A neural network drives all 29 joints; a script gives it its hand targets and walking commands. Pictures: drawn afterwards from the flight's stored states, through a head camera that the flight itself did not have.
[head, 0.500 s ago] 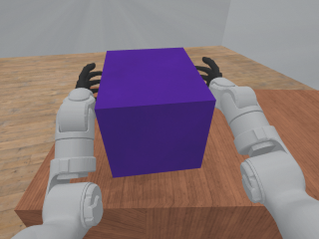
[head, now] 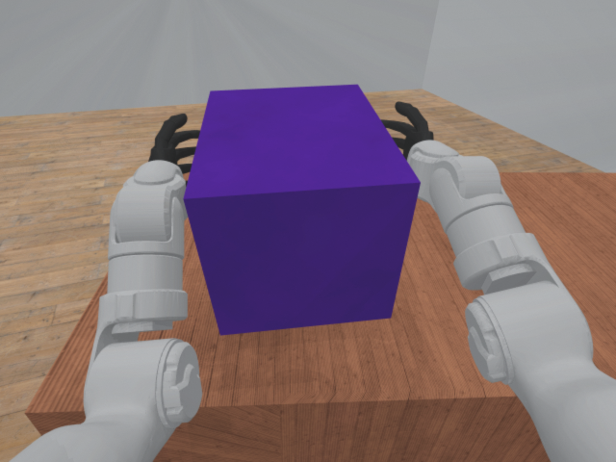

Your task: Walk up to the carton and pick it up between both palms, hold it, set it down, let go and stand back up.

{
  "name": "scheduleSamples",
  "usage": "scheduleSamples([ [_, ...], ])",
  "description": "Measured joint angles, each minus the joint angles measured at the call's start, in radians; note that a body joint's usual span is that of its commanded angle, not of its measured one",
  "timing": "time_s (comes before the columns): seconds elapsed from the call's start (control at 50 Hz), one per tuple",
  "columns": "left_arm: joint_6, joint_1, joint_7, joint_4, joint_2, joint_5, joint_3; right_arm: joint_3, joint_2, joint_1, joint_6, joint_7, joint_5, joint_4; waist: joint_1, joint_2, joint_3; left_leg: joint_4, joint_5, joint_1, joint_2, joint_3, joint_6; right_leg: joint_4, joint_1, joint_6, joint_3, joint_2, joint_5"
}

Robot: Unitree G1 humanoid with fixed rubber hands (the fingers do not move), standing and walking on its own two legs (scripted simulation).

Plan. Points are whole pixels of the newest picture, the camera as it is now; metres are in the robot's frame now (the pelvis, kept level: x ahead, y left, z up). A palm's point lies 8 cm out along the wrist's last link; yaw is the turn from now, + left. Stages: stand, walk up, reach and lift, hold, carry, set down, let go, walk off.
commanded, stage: set down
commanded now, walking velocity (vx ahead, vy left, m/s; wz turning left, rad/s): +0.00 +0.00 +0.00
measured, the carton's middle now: (295, 198) +0.39 +0.00 +0.22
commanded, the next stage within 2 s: none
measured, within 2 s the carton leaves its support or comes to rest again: neither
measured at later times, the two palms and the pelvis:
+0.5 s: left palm (152, 177) +0.38 +0.18 +0.26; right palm (390, 171) +0.40 -0.13 +0.25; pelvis +0.01 -0.01 +0.00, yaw +2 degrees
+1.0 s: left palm (161, 205) +0.37 +0.17 +0.23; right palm (386, 185) +0.41 -0.13 +0.23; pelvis +0.00 -0.03 +0.00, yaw +2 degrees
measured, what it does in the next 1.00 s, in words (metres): stands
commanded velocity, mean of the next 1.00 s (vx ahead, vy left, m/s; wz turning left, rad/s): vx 0.00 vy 0.00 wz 0.00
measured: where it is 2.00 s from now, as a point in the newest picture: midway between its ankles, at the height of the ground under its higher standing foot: outside the picture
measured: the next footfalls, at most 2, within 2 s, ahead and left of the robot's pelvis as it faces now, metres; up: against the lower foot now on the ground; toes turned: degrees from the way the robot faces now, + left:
none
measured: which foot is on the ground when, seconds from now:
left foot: down 0.00-1.00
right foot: down 0.00-1.00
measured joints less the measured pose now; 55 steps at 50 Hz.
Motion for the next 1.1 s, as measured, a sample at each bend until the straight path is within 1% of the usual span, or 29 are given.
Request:
scheduleSamples([
  [0.06, -0.006, -0.005, -0.001, 0.003, 0.007, -0.001, 0.016, -0.021, 0.023, -0.016, -0.023, 0.013, -0.034, 0.034, -0.014, -0.007, 0.008, 0.005, 0.001, -0.005, -0.003, -0.008, -0.001, 0.012, -0.006, -0.002, -0.008, -0.002, -0.006],
  [0.1, -0.018, -0.022, -0.002, 0.010, 0.011, 0.005, 0.027, -0.036, 0.033, -0.025, -0.049, 0.027, -0.057, 0.052, -0.014, -0.014, 0.011, 0.006, 0.003, -0.011, -0.002, -0.010, -0.003, 0.020, -0.014, -0.005, -0.010, -0.002, -0.009],
  [0.2, -0.071, -0.068, -0.005, 0.016, 0.014, 0.025, 0.056, -0.055, 0.045, -0.038, -0.136, 0.052, -0.090, 0.066, 0.000, -0.023, 0.022, 0.001, 0.008, -0.010, 0.000, -0.012, -0.006, 0.022, -0.015, -0.008, -0.012, 0.001, -0.008],
  [0.24, -0.096, -0.085, -0.015, 0.034, 0.014, 0.039, 0.067, -0.067, 0.051, -0.042, -0.168, 0.060, -0.109, 0.081, 0.005, -0.026, 0.028, -0.006, 0.011, 0.001, -0.001, -0.016, -0.007, 0.016, -0.003, -0.009, -0.015, 0.000, -0.007],
  [0.34, -0.175, -0.118, -0.050, 0.126, 0.002, 0.099, 0.105, -0.147, 0.082, -0.041, -0.244, 0.093, -0.201, 0.157, 0.024, -0.042, 0.044, -0.035, 0.020, 0.037, -0.006, -0.021, -0.007, 0.008, 0.025, -0.011, -0.022, -0.004, -0.012],
  [0.4, -0.209, -0.092, -0.059, 0.124, -0.003, 0.114, 0.104, -0.171, 0.102, -0.015, -0.292, 0.106, -0.236, 0.168, 0.027, -0.049, 0.060, -0.047, 0.022, 0.060, -0.007, -0.025, -0.010, -0.002, 0.048, -0.013, -0.026, -0.005, -0.013],
  [0.44, -0.223, -0.062, -0.062, 0.102, -0.009, 0.119, 0.095, -0.171, 0.112, 0.012, -0.316, 0.112, -0.248, 0.157, 0.026, -0.052, 0.075, -0.051, 0.021, 0.074, -0.007, -0.029, -0.013, -0.009, 0.065, -0.014, -0.029, -0.004, -0.014],
  [0.54, -0.243, 0.006, -0.050, 0.054, -0.026, 0.119, 0.068, -0.157, 0.123, 0.072, -0.365, 0.123, -0.248, 0.141, 0.022, -0.059, 0.107, -0.044, 0.012, 0.085, -0.004, -0.035, -0.019, -0.010, 0.082, -0.018, -0.035, -0.001, -0.020],
  [0.58, -0.246, 0.032, -0.034, 0.032, -0.033, 0.114, 0.049, -0.147, 0.119, 0.091, -0.379, 0.132, -0.248, 0.131, 0.022, -0.060, 0.116, -0.042, 0.010, 0.081, -0.003, -0.036, -0.021, -0.007, 0.077, -0.020, -0.036, 0.001, -0.022],
  [0.64, -0.258, 0.068, -0.001, -0.007, -0.043, 0.097, 0.020, -0.114, 0.106, 0.121, -0.403, 0.136, -0.226, 0.099, 0.023, -0.058, 0.120, -0.037, 0.009, 0.068, 0.001, -0.036, -0.024, -0.006, 0.065, -0.022, -0.035, 0.005, -0.022],
  [0.68, -0.262, 0.078, 0.011, -0.026, -0.052, 0.096, 0.017, -0.096, 0.096, 0.127, -0.409, 0.135, -0.213, 0.085, 0.025, -0.056, 0.128, -0.035, 0.008, 0.064, 0.004, -0.035, -0.025, -0.005, 0.062, -0.024, -0.034, 0.007, -0.021],
  [0.76, -0.252, 0.083, 0.014, -0.048, -0.064, 0.100, 0.026, -0.071, 0.085, 0.127, -0.397, 0.134, -0.211, 0.067, 0.034, -0.055, 0.138, -0.041, 0.013, 0.058, 0.007, -0.032, -0.026, -0.002, 0.050, -0.026, -0.031, 0.010, -0.019],
  [0.88, -0.235, 0.103, 0.017, -0.096, -0.065, 0.092, 0.027, -0.078, 0.095, 0.129, -0.386, 0.137, -0.219, 0.041, 0.047, -0.047, 0.128, -0.049, 0.021, 0.045, 0.009, -0.033, -0.030, 0.003, 0.031, -0.031, -0.032, 0.012, -0.018],
  [1.04, -0.255, 0.084, 0.009, -0.028, -0.071, 0.099, 0.056, -0.143, 0.112, 0.098, -0.375, 0.161, -0.280, 0.097, 0.074, -0.045, 0.114, -0.065, 0.033, 0.043, 0.008, -0.029, -0.029, 0.017, 0.014, -0.033, -0.030, 0.009, -0.022],
  [1.1, -0.266, 0.090, 0.007, -0.019, -0.069, 0.098, 0.058, -0.160, 0.121, 0.097, -0.385, 0.168, -0.302, 0.110, 0.077, -0.048, 0.112, -0.063, 0.033, 0.038, 0.009, -0.030, -0.031, 0.020, 0.009, -0.034, -0.030, 0.011, -0.022],
])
